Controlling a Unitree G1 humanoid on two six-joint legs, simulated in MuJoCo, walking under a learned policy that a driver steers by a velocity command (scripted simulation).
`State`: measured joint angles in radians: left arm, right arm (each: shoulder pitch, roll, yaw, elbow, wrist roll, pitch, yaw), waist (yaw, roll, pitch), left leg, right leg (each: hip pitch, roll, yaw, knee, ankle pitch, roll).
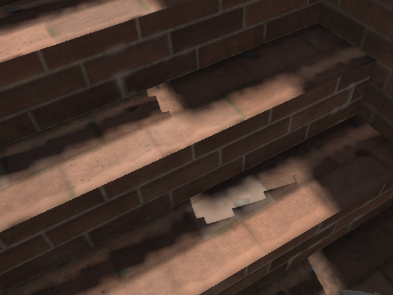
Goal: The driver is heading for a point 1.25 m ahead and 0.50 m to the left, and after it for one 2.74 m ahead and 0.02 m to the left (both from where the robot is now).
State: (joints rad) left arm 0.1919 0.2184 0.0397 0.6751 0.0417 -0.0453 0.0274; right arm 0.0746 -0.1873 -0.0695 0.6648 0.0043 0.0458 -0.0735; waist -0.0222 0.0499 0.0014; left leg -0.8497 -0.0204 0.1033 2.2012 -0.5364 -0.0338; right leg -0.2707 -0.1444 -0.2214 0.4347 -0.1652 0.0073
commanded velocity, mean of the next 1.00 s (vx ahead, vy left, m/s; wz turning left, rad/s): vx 0.18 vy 0.00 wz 0.76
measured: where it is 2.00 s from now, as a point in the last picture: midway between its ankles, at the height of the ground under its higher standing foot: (61, 206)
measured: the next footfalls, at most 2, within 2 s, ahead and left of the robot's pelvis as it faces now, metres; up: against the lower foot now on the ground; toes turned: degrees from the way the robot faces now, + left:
left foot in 0.24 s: +0.11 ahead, +0.21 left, +0.21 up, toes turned +11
right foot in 0.70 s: +0.00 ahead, -0.09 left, +0.00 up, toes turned +34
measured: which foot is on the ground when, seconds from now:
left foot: up 0.00-0.22, down 0.24-0.66, up 0.68-1.00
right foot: down 0.00-0.26, up 0.28-0.68, down 0.70-1.00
